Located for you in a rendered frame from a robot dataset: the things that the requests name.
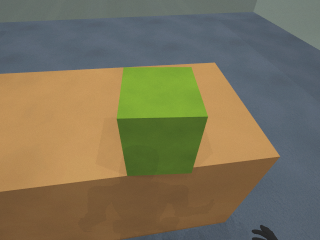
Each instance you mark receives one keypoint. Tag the pedestal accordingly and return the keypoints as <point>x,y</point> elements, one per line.
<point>62,169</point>

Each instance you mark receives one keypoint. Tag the right robot hand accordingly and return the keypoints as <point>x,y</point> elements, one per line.
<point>265,232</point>

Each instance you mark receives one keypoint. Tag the carton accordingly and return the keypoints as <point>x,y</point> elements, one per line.
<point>161,119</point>

